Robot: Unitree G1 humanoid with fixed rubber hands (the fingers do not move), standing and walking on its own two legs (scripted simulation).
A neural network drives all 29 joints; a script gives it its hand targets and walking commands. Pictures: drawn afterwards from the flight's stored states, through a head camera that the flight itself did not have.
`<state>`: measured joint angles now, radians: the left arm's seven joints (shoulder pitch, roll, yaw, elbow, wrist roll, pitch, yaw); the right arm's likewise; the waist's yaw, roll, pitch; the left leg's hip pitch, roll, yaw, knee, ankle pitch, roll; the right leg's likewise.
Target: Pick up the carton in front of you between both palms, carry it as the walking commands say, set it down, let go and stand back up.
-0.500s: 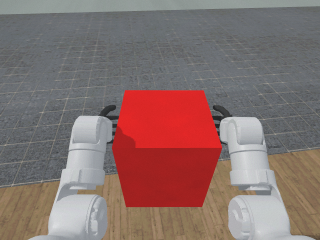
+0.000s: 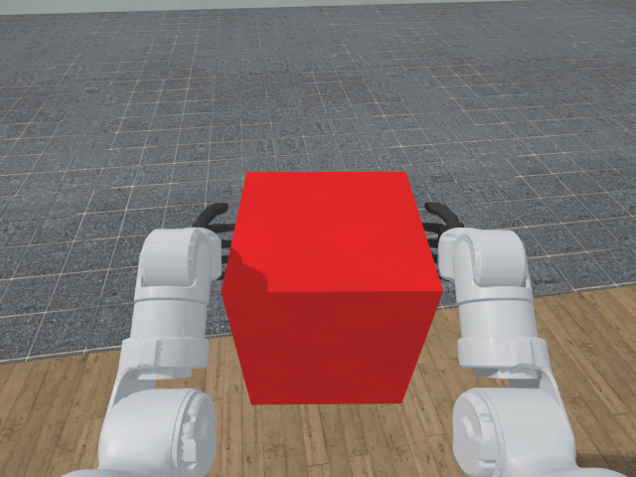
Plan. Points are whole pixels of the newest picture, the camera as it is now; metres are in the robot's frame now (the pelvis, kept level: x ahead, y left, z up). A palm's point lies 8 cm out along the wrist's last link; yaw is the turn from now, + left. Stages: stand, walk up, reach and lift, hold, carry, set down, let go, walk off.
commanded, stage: carry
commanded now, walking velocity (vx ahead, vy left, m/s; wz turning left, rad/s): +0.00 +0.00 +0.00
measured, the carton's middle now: (326, 291) +0.35 +0.00 +0.06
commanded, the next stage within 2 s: none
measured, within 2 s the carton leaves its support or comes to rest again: neither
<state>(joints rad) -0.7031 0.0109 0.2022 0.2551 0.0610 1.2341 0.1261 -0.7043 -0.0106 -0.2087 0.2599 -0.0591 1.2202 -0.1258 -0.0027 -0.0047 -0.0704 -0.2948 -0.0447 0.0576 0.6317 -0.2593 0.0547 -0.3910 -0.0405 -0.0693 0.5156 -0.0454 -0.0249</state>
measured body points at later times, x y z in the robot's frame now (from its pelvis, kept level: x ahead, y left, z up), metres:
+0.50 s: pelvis +0.00 +0.00 +0.00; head -0.01 +0.00 +0.45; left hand +0.36 +0.15 +0.12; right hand +0.37 -0.15 +0.12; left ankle -0.02 +0.08 -0.72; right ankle +0.08 -0.12 -0.73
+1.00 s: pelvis +0.02 +0.00 +0.00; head +0.00 -0.01 +0.45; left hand +0.38 +0.15 +0.13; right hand +0.38 -0.16 +0.12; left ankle -0.02 +0.08 -0.72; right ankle +0.07 -0.12 -0.72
